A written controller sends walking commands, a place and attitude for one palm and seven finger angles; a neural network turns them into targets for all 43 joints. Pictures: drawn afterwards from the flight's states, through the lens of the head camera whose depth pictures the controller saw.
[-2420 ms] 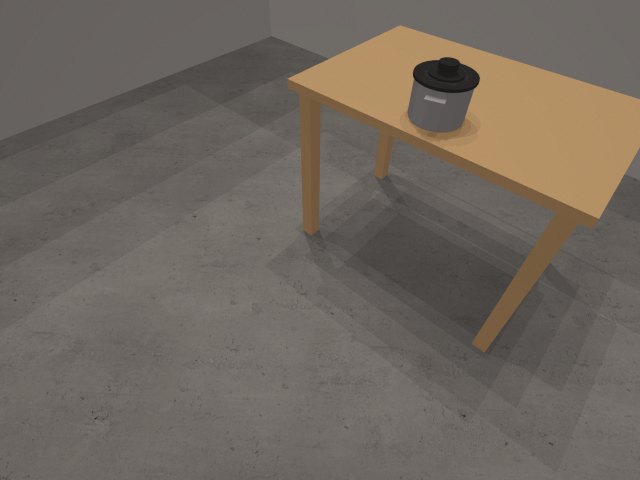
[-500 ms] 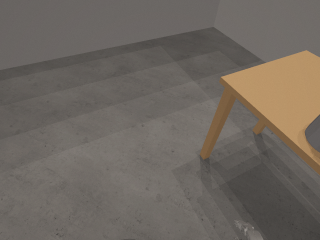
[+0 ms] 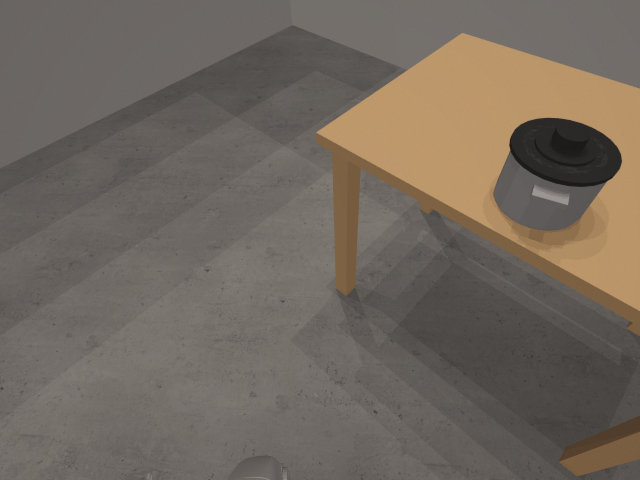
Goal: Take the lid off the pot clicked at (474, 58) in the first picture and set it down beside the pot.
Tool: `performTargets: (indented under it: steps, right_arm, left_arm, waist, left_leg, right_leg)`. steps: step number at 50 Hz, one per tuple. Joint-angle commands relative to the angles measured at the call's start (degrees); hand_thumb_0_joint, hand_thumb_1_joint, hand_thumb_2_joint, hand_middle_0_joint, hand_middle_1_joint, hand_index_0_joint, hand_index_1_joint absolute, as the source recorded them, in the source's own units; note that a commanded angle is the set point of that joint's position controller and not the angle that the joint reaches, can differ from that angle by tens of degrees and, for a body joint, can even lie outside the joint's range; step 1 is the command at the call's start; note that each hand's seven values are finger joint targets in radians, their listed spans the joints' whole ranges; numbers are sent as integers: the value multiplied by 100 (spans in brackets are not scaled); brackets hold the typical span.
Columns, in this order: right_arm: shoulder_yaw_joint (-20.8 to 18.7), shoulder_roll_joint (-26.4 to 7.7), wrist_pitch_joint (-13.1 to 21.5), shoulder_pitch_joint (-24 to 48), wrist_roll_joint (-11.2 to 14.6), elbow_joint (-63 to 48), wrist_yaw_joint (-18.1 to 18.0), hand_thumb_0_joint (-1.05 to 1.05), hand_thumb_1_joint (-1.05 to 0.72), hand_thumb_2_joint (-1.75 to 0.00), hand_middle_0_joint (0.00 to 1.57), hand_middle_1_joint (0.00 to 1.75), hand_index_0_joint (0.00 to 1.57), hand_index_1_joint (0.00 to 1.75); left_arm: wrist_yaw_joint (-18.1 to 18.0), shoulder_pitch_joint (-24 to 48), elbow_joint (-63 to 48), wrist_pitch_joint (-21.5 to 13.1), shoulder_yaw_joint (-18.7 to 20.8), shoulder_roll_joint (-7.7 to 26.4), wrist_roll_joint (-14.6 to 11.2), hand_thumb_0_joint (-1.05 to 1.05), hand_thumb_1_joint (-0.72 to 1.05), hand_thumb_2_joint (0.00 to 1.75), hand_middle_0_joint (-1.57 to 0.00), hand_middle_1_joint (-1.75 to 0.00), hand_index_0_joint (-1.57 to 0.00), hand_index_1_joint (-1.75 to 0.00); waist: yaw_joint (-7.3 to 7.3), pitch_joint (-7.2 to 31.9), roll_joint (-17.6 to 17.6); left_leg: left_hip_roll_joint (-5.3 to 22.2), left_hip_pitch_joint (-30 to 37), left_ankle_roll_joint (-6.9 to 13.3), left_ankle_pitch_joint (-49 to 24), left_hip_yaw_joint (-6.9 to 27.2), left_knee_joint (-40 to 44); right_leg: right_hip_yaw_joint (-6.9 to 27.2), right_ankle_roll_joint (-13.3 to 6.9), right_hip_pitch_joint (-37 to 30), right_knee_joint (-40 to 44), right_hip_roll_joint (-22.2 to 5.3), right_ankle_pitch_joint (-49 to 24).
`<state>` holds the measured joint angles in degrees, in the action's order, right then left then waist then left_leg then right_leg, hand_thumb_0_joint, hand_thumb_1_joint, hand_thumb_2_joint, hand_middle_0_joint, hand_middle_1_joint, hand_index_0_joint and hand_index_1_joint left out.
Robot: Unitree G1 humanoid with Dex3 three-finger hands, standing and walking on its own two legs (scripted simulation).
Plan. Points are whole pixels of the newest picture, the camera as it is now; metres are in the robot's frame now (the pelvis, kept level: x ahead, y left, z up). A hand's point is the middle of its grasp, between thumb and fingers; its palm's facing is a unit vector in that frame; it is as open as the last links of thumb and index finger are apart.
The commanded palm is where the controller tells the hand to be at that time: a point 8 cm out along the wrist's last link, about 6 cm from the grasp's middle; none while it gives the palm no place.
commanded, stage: turn to face it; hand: left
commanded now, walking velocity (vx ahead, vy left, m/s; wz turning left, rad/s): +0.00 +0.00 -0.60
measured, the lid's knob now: (570, 136) +0.61 -0.35 +0.07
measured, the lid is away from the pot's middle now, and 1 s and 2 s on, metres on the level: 0.00 0.00 0.00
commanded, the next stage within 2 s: take the last steps up to it in 1.10 s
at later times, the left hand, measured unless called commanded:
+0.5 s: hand (197, 446) +0.18 +0.21 -0.15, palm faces -0.29 -0.94 -0.20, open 7.4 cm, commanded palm none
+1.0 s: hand (231, 431) +0.21 +0.17 -0.17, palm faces -0.50 -0.84 -0.21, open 7.4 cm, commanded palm none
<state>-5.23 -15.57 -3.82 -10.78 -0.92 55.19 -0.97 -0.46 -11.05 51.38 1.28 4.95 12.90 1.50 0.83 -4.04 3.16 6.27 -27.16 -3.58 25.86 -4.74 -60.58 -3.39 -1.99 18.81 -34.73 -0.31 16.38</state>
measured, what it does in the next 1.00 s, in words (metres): steps on the spot, turning right: left foot, then right foot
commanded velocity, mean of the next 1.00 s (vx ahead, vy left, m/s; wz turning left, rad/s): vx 0.00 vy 0.00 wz -0.49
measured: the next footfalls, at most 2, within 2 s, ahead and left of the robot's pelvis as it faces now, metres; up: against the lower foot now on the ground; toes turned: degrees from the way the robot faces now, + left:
left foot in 0.26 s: +0.08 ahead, +0.14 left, +0.00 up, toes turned -6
right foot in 0.64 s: +0.00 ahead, -0.10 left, +0.00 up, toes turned -29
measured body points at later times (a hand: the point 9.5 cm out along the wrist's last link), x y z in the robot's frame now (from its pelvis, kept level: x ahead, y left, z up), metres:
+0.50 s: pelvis +0.02 +0.04 +0.01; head +0.06 +0.04 +0.46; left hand +0.19 +0.26 -0.13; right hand +0.00 -0.21 -0.12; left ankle +0.04 +0.15 -0.73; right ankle -0.03 -0.09 -0.67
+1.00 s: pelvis +0.04 +0.04 +0.00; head +0.08 +0.03 +0.45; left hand +0.23 +0.21 -0.15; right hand -0.03 -0.23 -0.13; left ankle +0.10 +0.12 -0.73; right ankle -0.03 -0.08 -0.73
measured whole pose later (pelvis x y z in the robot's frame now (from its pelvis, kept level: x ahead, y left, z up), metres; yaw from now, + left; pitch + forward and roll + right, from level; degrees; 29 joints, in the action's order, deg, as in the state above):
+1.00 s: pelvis +0.04 +0.04 +0.00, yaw -33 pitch +1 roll -2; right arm -2.5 -12.8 -1.0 -10.5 -0.2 51.4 -1.4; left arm 0.1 -11.6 52.6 3.0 3.8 13.0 1.1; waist 0.5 -3.1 -0.5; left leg 2.8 -17.9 -2.7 17.4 -3.2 -34.0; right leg 3.8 0.8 17.8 -32.2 2.1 15.9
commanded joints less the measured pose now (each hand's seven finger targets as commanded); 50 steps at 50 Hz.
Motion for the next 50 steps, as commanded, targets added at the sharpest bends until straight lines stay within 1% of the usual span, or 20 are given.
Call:
performTargets:
  steps: [1,7,10,11,12,13,14,16,19,25,29,30,31,32,34,37,45,48,49,50]
  right_arm:
    - [55,-169,269,45,-17,-596,9,0,-90,-90,20,30,20,30]
    - [108,-235,324,48,53,-787,-48,0,-90,-90,20,30,20,30]
    - [120,-270,382,-572,77,-677,-90,0,-90,-90,20,30,20,30]
    - [104,-415,426,-835,68,-618,-110,0,-90,-90,20,30,20,30]
    - [27,-908,462,-845,-3,-678,-116,0,-90,-90,20,30,20,30]
    - [-7,-1258,423,-743,-25,-822,-103,0,-90,-90,20,30,20,30]
    - [52,-1164,416,-589,-44,-880,-87,0,-90,-90,20,30,20,30]
    - [140,-787,434,-60,-63,-965,-115,0,-90,-90,20,30,20,30]
    - [170,-633,439,-93,-27,-880,-141,0,-90,-90,20,30,20,30]
    - [-19,-861,402,-628,-54,-580,-69,0,-90,-90,20,30,20,30]
    - [-93,-902,386,-534,-36,-550,-11,0,-90,-90,20,30,20,30]
    - [-73,-784,383,-560,10,-587,20,0,-90,-90,20,30,20,30]
    - [51,-316,360,-479,49,-819,55,0,-90,-90,20,30,20,30]
    - [85,-317,298,-45,28,-1015,-9,0,-90,-90,20,30,20,30]
    - [69,-361,228,185,38,-955,-70,0,-90,-90,20,30,20,30]
    - [83,-282,241,-166,-6,-643,-33,0,-90,-90,20,30,20,30]
    - [129,-165,313,-220,48,-651,-46,0,-90,-90,20,30,20,30]
    - [137,-228,407,-748,62,-476,-96,0,-90,-90,20,30,20,30]
    - [76,-555,446,-877,24,-481,-104,0,-90,-90,20,30,20,30]
    - [7,-1075,433,-796,-43,-613,-100,0,-90,-90,20,30,20,30]
  left_arm:
    - [-50,-53,-383,-87,178,1092,-16,0,90,90,-20,-30,-20,-30]
    - [-10,-87,-397,-13,223,1322,-26,0,90,90,-20,-30,-20,-30]
    - [-9,307,-493,49,226,1287,-64,0,90,90,-20,-30,-20,-30]
    - [18,399,-560,73,193,1139,-108,0,90,90,-20,-30,-20,-30]
    - [78,347,-713,114,132,778,-152,0,90,90,-20,-30,-20,-30]
    - [125,357,-812,92,105,657,-91,0,90,90,-20,-30,-20,-30]
    - [134,405,-799,112,135,829,-33,0,90,90,-20,-30,-20,-30]
    - [246,410,-579,113,203,837,-19,0,90,90,-20,-30,-20,-30]
    - [293,284,-459,177,124,619,-65,0,90,90,-20,-30,-20,-30]
    - [290,748,-626,157,14,398,-81,0,90,90,-20,-30,-20,-30]
    - [248,279,-511,35,21,492,-57,0,90,90,-20,-30,-20,-30]
    - [207,-91,-387,-26,73,752,-43,0,90,90,-20,-30,-20,-30]
    - [103,-488,-285,-99,217,1477,10,0,90,90,-20,-30,-20,-30]
    - [31,-837,-212,-57,270,1699,-96,0,90,90,-20,-30,-20,-30]
    - [-65,-475,-267,-29,273,1440,-80,0,90,90,-20,-30,-20,-30]
    - [-46,152,-436,-61,137,1068,-47,0,90,90,-20,-30,-20,-30]
    - [-37,46,-360,-21,167,1188,-3,0,90,90,-20,-30,-20,-30]
    - [-25,190,-345,28,133,1028,-83,0,90,90,-20,-30,-20,-30]
    - [3,50,-399,68,82,734,-103,0,90,90,-20,-30,-20,-30]
    - [34,-105,-471,83,38,400,-123,0,90,90,-20,-30,-20,-30]
  waist:
    - [-22,701,-974]
    - [79,848,-1202]
    - [-242,922,-1126]
    - [-363,969,-838]
    - [-353,843,640]
    - [-294,533,1455]
    - [-313,496,1212]
    - [-78,157,519]
    - [-71,360,653]
    - [-389,526,857]
    - [-154,664,691]
    - [21,913,196]
    - [209,1059,-1741]
    - [434,1042,-1749]
    - [283,712,-1583]
    - [-126,677,-1091]
    - [-77,763,-1163]
    - [-325,811,-998]
    - [-346,822,-32]
    - [-250,634,1443]
  left_leg:
    - [-49,-266,-141,-273,265,295]
    - [-367,267,-112,-91,216,1660]
    - [-423,1256,-45,-833,173,3094]
    - [-215,1967,43,-1268,319,3819]
    - [1018,2487,506,-1513,1747,4501]
    - [2089,2176,1116,-1894,2591,4805]
    - [2245,1712,1395,-1365,2777,4821]
    - [1490,1431,1180,-1512,1615,4681]
    - [1092,2019,1014,-2911,449,4299]
    - [1378,2402,1102,-3901,19,3851]
    - [1301,2079,678,-3718,-429,3000]
    - [1133,1457,373,-3096,-643,2219]
    - [420,-336,-10,-176,-957,984]
    - [71,-730,-65,1187,-140,25]
    - [149,-867,-30,688,459,-564]
    - [82,-419,-141,-132,331,-218]
    - [-348,528,-57,-202,159,1632]
    - [-386,1814,54,-1337,165,3469]
    - [402,2301,350,-1614,1130,4011]
    - [1654,2236,964,-2089,2431,4557]
  right_leg:
    - [1657,-852,-823,1460,-1336,-2155]
    - [2203,-933,-1059,1207,-1233,-2830]
    - [2243,-600,-608,847,-989,-2544]
    - [2020,-316,-100,496,-673,-2040]
    - [1329,122,1028,-477,164,-339]
    - [534,396,1557,-1812,399,1657]
    - [868,394,1505,-2617,67,1677]
    - [716,452,1460,-3369,-60,903]
    - [376,568,1392,-3002,-154,636]
    - [-103,478,647,-1140,-155,956]
    - [-328,266,-409,500,20,-30]
    - [22,121,-1419,1213,-249,-878]
    - [2027,-452,-2584,1579,-1764,-2520]
    - [2528,-1035,-2152,1434,-2423,-3861]
    - [2401,-1138,-1487,1550,-1985,-2704]
    - [1491,-889,-1086,1363,-1349,-2899]
    - [1917,-916,-760,1269,-1206,-2476]
    - [1839,-458,-199,720,-829,-2094]
    - [1354,-118,487,34,-268,-818]
    - [563,245,1203,-1039,367,1202]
